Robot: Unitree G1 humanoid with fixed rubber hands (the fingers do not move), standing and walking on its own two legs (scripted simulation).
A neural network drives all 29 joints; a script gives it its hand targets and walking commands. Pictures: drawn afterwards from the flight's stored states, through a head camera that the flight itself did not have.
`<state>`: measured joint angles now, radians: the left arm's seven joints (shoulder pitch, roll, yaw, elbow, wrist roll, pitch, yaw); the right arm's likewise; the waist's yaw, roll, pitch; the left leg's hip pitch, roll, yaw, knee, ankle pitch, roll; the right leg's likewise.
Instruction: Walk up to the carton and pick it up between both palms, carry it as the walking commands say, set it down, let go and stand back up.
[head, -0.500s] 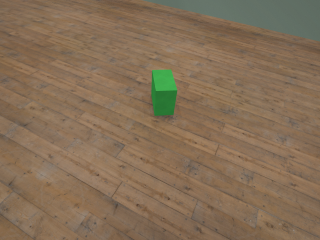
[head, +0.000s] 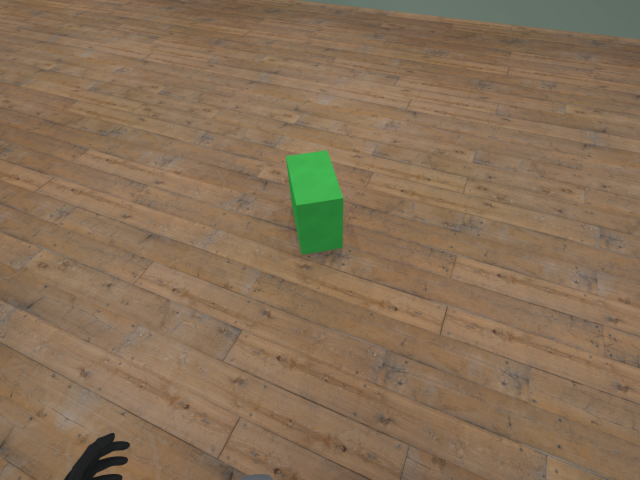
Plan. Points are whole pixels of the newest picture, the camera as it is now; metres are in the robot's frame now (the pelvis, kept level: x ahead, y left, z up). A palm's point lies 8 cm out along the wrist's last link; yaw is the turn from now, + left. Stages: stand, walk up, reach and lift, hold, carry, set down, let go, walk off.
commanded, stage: walk up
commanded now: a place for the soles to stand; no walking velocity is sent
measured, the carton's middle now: (314, 202) +1.22 +0.01 -0.62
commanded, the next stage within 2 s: none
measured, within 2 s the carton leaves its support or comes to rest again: neither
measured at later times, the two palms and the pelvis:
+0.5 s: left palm (103, 406) +0.26 +0.32 -0.10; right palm (548, 383) +0.25 -0.31 -0.07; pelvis +0.18 +0.01 +0.01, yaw +1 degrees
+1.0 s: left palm (126, 335) +0.38 +0.33 -0.11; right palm (495, 258) +0.48 -0.32 -0.08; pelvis +0.37 +0.00 -0.01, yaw +3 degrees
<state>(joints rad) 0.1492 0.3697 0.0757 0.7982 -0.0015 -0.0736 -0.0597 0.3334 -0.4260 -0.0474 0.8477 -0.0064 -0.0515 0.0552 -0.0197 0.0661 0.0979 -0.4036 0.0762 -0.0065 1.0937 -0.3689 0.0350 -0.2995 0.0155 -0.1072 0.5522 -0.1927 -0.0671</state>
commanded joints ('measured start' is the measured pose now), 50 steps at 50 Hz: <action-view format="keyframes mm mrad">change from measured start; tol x32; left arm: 1 100 311 83 -64 10 -32 9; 50 162 306 32 -55 8 -18 38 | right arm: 1 11 -183 -64 -56 -24 -13 22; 50 71 -309 -118 -92 15 -59 -15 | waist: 1 55 -221 -22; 12 -84 285 -157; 30 138 -389 -145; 50 -60 2 -166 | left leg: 1 -116 40 -15 -226 78 -39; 10 166 -42 76 -603 85 19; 12 518 276 -513 -858 -293 183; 25 50 158 -63 -801 -102 168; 32 -415 32 -46 92 -106 21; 45 165 -40 105 -532 182 5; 50 400 336 -528 -810 -256 268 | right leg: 1 39 -297 299 -370 -282 -149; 9 -17 -246 219 -226 -370 -124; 14 -509 -57 167 566 -287 24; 27 90 -38 14 17 -31 39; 31 302 -446 760 -341 -722 -208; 42 33 -327 254 -241 -26 -179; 50 -447 -104 168 607 -275 13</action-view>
